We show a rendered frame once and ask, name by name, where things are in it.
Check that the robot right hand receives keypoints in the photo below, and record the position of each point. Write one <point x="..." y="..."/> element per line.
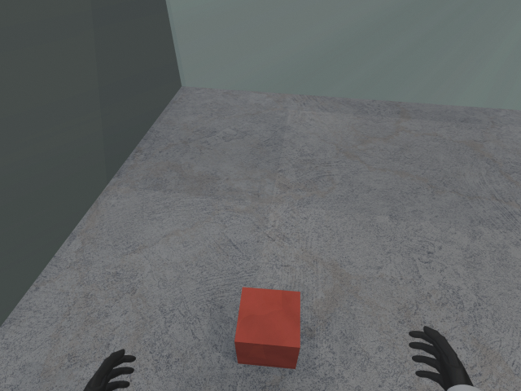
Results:
<point x="446" y="362"/>

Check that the carton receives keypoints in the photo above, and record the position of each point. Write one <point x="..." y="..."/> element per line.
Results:
<point x="268" y="328"/>

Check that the robot left hand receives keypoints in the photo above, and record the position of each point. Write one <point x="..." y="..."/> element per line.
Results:
<point x="99" y="381"/>

